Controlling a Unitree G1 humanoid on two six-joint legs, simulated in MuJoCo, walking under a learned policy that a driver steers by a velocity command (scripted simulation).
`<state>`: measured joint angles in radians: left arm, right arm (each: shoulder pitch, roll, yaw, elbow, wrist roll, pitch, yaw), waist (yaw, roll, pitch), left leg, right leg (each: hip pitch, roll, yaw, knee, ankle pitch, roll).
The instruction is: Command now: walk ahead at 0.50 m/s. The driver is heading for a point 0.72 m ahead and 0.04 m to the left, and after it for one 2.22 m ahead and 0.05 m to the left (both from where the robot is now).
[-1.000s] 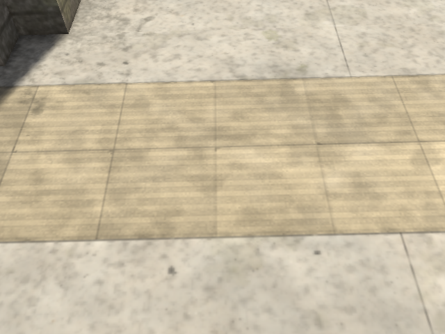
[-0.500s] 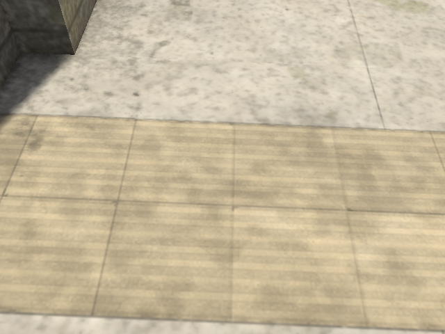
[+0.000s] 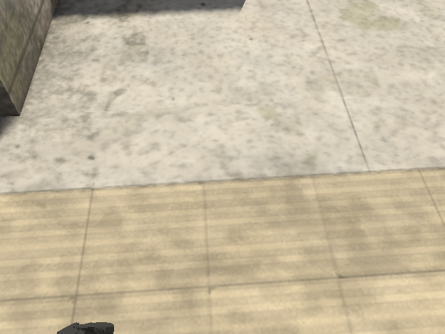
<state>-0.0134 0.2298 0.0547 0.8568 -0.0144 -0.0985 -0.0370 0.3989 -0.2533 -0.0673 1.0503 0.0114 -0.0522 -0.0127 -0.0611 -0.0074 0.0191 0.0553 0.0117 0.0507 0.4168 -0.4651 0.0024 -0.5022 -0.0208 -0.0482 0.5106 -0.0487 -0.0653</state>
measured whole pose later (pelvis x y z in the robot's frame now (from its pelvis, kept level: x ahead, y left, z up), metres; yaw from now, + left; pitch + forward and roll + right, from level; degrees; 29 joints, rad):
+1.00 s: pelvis +0.30 +0.00 +0.01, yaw +0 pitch +0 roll +0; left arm 0.24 0.21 0.03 1.08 0.01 -0.02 0.03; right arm 0.14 -0.22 -0.04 1.04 0.00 -0.01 -0.02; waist 0.00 0.01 0.02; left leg -0.31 0.01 0.03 0.49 -0.18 0.01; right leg -0.19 -0.03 -0.01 0.52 -0.32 0.01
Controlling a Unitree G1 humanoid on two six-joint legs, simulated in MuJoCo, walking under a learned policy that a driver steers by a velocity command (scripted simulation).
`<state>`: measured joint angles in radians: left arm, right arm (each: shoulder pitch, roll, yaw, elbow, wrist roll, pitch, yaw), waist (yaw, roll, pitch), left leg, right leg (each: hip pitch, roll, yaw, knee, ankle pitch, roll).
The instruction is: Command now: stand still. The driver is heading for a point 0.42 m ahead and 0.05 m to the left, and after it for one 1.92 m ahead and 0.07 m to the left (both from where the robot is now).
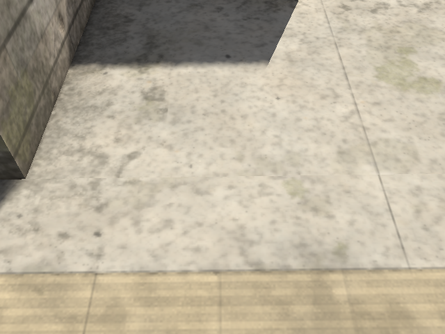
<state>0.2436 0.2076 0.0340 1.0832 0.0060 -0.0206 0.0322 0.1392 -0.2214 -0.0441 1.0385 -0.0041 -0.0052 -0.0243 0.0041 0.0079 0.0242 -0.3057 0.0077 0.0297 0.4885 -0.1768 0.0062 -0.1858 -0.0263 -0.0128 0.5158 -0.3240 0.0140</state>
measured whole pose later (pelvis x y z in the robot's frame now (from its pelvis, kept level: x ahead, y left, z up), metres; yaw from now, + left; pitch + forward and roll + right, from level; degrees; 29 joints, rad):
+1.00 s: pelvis +0.12 +0.04 +0.01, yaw +0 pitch +1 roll +0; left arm 0.24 0.25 0.07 1.00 -0.04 -0.09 0.01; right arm 0.37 -0.20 -0.04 1.13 0.00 -0.10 0.02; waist -0.03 -0.03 -0.01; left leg -0.12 -0.03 0.07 0.40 -0.29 0.05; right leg -0.51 -0.06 -0.01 1.17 -0.28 -0.07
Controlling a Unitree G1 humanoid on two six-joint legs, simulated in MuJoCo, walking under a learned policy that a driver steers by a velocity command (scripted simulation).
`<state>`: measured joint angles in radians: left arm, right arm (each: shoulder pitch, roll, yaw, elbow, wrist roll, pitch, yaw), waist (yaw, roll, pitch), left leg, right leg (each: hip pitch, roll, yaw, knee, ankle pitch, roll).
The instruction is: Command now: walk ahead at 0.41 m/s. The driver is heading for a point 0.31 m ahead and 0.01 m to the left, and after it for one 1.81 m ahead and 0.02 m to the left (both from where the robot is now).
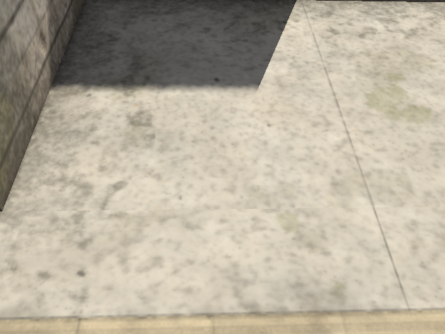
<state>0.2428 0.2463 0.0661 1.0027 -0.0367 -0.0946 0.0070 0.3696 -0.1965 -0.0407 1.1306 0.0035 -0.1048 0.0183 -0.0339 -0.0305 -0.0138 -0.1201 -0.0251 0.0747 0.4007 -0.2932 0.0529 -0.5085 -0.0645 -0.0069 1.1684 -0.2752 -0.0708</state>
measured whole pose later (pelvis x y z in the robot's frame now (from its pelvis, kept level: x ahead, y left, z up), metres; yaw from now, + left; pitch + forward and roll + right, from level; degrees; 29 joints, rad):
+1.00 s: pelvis +0.58 +0.00 -0.01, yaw +0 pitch +2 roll +0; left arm 0.31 0.26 0.05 1.01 -0.03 -0.10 0.00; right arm 0.12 -0.24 -0.06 0.92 0.01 -0.11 0.03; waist 0.01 -0.02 0.03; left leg -0.40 -0.02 0.07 0.51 -0.15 0.06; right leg -0.32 -0.02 0.03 1.17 -0.42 -0.05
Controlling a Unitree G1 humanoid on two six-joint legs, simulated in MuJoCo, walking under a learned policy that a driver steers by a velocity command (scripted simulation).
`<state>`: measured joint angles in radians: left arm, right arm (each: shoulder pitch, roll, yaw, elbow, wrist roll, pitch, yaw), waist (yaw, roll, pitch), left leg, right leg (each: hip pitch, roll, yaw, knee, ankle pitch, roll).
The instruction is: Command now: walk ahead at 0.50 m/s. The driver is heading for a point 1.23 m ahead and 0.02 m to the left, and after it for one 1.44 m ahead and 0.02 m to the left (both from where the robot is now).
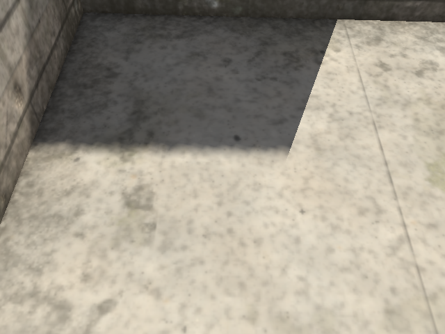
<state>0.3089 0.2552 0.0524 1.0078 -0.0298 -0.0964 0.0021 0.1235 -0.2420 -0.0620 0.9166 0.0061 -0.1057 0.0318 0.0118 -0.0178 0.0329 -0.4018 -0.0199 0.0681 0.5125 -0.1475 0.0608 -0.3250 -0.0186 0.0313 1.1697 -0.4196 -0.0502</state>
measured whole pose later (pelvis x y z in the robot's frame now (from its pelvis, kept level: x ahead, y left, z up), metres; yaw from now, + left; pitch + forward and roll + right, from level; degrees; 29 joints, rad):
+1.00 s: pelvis +0.50 -0.04 +0.00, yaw -1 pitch +1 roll -1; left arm 0.21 0.25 0.04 1.01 0.00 -0.05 0.02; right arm 0.07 -0.22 -0.05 0.93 -0.02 -0.06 -0.01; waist 0.03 -0.01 0.02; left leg -0.43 0.01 0.03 0.50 -0.10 0.03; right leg -0.21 0.02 -0.02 0.69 -0.51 0.00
